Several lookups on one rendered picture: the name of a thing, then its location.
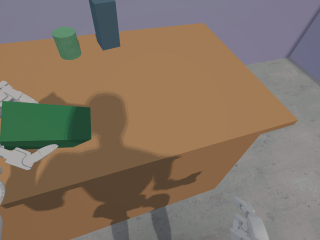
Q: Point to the robot left hand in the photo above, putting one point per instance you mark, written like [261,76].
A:
[19,157]

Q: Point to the robot right hand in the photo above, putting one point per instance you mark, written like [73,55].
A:
[252,229]

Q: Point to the table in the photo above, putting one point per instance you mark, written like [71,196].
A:
[172,110]

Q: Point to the sponge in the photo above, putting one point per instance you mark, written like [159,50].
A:
[34,125]

